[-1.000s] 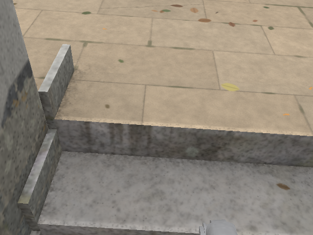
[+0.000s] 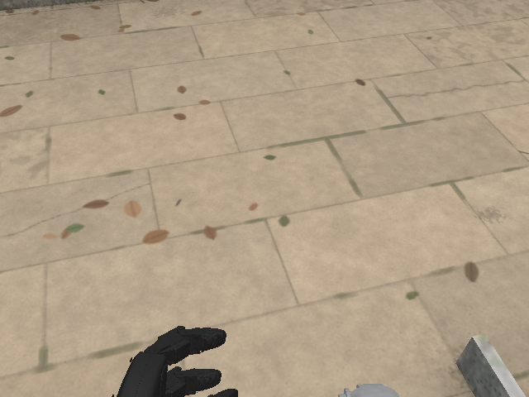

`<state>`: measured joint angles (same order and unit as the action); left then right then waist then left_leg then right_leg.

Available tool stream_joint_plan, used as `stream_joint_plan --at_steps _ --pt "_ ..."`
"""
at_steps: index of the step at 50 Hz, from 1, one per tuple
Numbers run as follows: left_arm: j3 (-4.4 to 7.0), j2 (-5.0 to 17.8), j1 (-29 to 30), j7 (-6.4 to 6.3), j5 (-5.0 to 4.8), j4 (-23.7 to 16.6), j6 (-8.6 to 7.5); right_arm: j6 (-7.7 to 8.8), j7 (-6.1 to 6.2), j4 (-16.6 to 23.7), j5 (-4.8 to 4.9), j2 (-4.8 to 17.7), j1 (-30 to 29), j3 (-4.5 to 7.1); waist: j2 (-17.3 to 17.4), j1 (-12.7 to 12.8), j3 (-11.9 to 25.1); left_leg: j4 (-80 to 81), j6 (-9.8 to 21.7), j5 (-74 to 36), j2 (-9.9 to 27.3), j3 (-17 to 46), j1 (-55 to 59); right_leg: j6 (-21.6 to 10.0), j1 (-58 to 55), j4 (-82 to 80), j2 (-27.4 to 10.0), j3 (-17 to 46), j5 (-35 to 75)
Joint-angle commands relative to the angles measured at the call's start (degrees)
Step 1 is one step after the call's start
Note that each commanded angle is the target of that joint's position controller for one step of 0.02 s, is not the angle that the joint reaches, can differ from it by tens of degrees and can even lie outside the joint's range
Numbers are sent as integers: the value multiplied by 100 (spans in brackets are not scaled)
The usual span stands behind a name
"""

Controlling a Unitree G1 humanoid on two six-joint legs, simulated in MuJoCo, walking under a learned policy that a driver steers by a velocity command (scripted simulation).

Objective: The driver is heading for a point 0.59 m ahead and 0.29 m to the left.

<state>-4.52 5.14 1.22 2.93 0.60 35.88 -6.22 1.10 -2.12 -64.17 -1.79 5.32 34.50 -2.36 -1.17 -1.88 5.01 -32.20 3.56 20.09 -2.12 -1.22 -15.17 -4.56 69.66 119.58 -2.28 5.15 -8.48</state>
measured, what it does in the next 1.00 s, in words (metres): climbs, turning left: right foot 0.17 m higher, then left foot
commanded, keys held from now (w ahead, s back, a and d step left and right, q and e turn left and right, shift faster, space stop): w+q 0.90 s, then no key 0.10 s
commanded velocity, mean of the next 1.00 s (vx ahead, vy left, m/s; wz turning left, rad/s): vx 0.49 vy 0.00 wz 0.52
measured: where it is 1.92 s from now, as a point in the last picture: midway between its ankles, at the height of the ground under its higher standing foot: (187, 304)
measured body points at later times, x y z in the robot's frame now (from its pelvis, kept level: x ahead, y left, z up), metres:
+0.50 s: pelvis +0.29 -0.06 +0.17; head +0.27 -0.07 +0.62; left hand +0.21 +0.18 +0.03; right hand +0.56 -0.22 +0.10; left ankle +0.34 +0.10 -0.41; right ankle +0.28 -0.19 -0.56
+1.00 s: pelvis +0.53 +0.09 +0.19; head +0.53 +0.12 +0.64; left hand +0.59 +0.41 +0.11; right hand +0.71 -0.10 +0.08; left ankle +0.50 +0.14 -0.56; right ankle +0.69 -0.05 -0.45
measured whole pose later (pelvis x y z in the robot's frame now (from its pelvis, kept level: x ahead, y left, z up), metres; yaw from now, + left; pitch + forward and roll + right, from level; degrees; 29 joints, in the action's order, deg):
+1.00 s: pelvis +0.53 +0.09 +0.19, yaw +34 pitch +2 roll -1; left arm 3.0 14.2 -2.8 -1.7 0.3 38.6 -6.6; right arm 3.0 -0.6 -42.2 -0.1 10.7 22.2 3.6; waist -2.2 -2.8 0.6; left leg -19.9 6.3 9.3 -5.8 2.6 -12.3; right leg 0.3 41.0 67.3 -6.1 5.4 -9.8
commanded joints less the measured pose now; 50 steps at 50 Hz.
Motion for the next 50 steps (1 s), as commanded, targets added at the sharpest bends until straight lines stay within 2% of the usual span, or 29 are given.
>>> stream_joint_plan --at_steps 1,2,4,5,6,7,8,9,10,11,12,13,14,15,17,19,23,26,29,33,35,37,38,39,40,42,44,46,50 --pt "-332 -486 80 -230 66 -387 56 144 111 564 -5 692 -395 124 794 156 -886 1695 1050 -587 1267 1932 -512 292 1198 1108 -429 -717 -386" --pt "-346 -420 516 -224 57 -646 15 81 227 541 -20 652 -106 151 734 -66 -1032 1545 891 -522 1308 2036 259 400 1976 631 -698 -523 -550" --pt "-462 -354 2046 -177 70 -1431 -150 38 426 511 293 357 658 190 681 -621 -902 1899 792 -650 1178 2060 175 484 1390 -1876 -923 -610 -475" --pt "-486 -317 2284 -131 126 -1572 -201 52 443 643 331 562 634 258 558 -583 -422 2866 1015 -1423 1282 1726 -824 497 -969 -3349 -752 -1437 -10" --pt "-523 -457 2356 -189 72 -1730 -182 70 488 593 531 645 698 330 998 -387 -344 3298 955 -1657 1255 1675 -1609 519 -2759 -4296 -684 -1330 -1152" --pt "-154 13 1462 -214 -177 -1458 -144 247 407 698 384 929 547 324 1574 191 486 2856 1021 -4767 1315 1422 -913 452 -4098 -4362 -127 -1814 -1829" --pt "202 624 218 -273 -242 -1103 -40 379 355 707 288 1407 317 399 1873 871 1359 1730 790 -8211 1325 1142 167 188 -4923 -4636 107 -1551 -2180" --pt "504 1297 -1041 -282 -149 -800 -23 381 357 877 218 1918 -351 586 2180 1573 1825 288 466 -9339 1266 1110 873 -61 -5315 -5441 -113 -534 -2361" --pt "776 2058 -2388 -265 -72 -286 -99 412 362 1247 62 1955 -1039 658 1157 1972 2507 -1554 426 -8561 1038 1023 182 -390 -6698 -6011 -919 1167 -1569" --pt "950 2580 -2830 -258 69 22 8 528 301 1638 156 683 -924 509 -2073 1598 2792 -3952 222 -2896 -276 940 -2149 -1258 -8023 -9112 -2283 4559 -1711" --pt "867 2058 -2285 -386 130 -121 60 607 110 1412 55 221 -488 491 -1810 1269 2826 -7120 95 -1090 -494 1738 -2940 -1554 -7517 -10199 -2905 6385 -2285" --pt "783 1596 -1742 -417 -168 164 132 503 26 1881 194 -33 -1234 513 -1179 903 1504 -8523 95 -961 -222 1149 -3690 -1226 -6555 -10226 -2830 5377 -2897" --pt "623 943 -1545 -352 -94 517 125 393 55 2357 246 -144 -1881 338 -621 578 472 -8748 276 -1200 84 917 -4040 -798 -5633 -9729 -2439 3704 -2774" --pt "571 422 -1376 -279 52 949 138 260 155 2527 308 88 -1851 377 -265 216 -161 -8404 455 -1141 316 781 -4034 -378 -4876 -9284 -2201 2240 -2446" --pt "389 -399 -1105 -191 268 1261 156 27 100 2370 498 193 -1380 346 -265 -277 -619 -7888 637 -1327 356 1046 -3533 151 -4149 -9150 -1666 464 -1422" --pt "450 -199 -1199 -127 258 1478 132 -60 59 2395 557 54 -1239 290 -427 -470 -703 -7114 699 -1593 414 1019 -3608 274 -4313 -9308 -1412 -636 -821" --pt "643 769 -1250 -420 190 1314 46 -127 178 2812 143 680 -2032 442 -437 -315 -864 -5186 49 -2172 517 619 -3777 -18 -4832 -10487 -1423 -1429 -99" --pt "817 1453 -1474 -574 180 1253 -30 -181 51 3020 345 915 -2632 529 -235 -55 -789 -3732 -48 -2448 839 150 -3317 3 -5466 -10859 -1429 -1787 8" --pt "943 1705 -2022 -654 98 1252 -14 -168 -93 3168 512 926 -3343 573 -235 371 -995 -2343 96 -2079 1008 -56 -3257 -83 -6518 -11013 -1614 -1903 -87" --pt "1074 2026 -2071 -521 -153 1225 180 -208 -163 3235 466 991 -3530 695 -241 419 -1005 -1021 340 -1026 615 -787 -2337 -305 -7434 -10665 -1723 -2154 1747" --pt "1185 2223 -1818 -479 -368 1225 290 -221 -111 3061 449 1157 -2881 820 -467 37 -763 -520 493 -781 201 -1083 -1515 -260 -7694 -9577 -1698 -2289 3696" --pt "1149 1992 -1708 -446 -344 1100 254 -228 55 2557 335 1901 -1124 1236 -140 -755 107 -187 843 -1215 -194 -467 1244 104 -6372 -6995 -1208 -2262 3358" --pt "923 1209 -1719 -505 41 656 176 -173 141 2461 312 2564 -980 1365 1439 -326 314 400 1568 -764 998 2068 2865 577 -3788 -4842 -178 -2084 -602" --pt "810 1061 -1806 -476 -117 406 -109 -3 101 2632 220 2349 -1182 1232 1449 -51 1539 1688 2158 828 1831 4782 3574 631 -3043 -3674 463 -330 -2128" --pt "872 1375 -1234 -435 -341 323 -248 101 99 2579 167 1846 -1243 1097 895 -242 1172 2090 1761 471 1917 4445 3275 537 -2622 -3410 174 40 -1608" --pt "821 1244 -937 -478 -190 248 -353 228 50 2696 219 1497 -1731 966 237 10 456 1759 1348 -630 1587 3172 1966 296 -2637 -3925 -325 149 -618" --pt "884 1348 -1134 -448 -115 231 -247 301 30 2712 207 1202 -1866 831 151 276 261 1828 1272 -1183 1210 2525 1195 230 -3045 -4423 -492 246 -278" --pt "889 1341 -1006 -460 -84 133 -111 356 86 2742 190 1305 -1733 825 -46 297 30 1919 1358 -1822 1232 2390 973 354 -2798 -4692 -452 166 -229" --pt "840 1220 -586 -482 3 111 21 294 254 2686 156 1436 -1477 794 336 221 -380 1756 1126 -4076 1140 1532 541 622 -2376 -5678 -397 -130 247"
